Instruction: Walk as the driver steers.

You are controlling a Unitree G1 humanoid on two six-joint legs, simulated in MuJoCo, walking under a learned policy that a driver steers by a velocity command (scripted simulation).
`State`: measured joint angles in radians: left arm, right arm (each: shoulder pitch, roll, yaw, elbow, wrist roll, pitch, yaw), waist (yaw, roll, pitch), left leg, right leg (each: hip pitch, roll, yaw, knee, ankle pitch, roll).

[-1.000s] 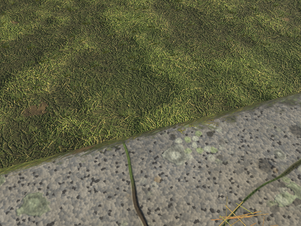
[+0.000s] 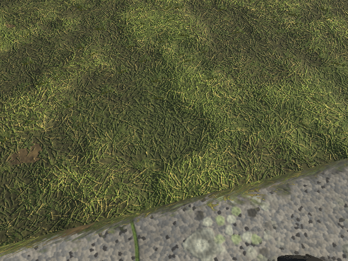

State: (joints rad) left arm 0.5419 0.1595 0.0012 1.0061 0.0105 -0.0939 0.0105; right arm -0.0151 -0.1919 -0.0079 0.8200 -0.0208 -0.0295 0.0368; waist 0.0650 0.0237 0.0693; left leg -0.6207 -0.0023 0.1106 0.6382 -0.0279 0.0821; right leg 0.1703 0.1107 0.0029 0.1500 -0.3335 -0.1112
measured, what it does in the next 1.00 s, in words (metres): walks ahead, turning left: left foot, then right foot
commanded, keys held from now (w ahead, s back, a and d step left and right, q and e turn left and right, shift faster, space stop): w+q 0.92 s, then w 0.08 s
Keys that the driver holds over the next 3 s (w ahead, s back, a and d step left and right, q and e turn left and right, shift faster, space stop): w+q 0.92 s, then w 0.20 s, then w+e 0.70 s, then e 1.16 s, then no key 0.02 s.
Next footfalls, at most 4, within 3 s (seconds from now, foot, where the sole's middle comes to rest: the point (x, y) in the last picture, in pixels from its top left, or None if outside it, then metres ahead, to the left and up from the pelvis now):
0.08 left None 0.22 0.06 -0.77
0.64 right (209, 233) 0.55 -0.04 -0.77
1.44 left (94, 198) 0.75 0.48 -0.94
1.94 right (123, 149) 1.03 0.39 -0.94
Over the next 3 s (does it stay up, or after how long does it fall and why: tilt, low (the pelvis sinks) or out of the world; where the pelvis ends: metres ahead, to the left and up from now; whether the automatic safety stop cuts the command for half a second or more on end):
stays up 0.95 0.48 -0.17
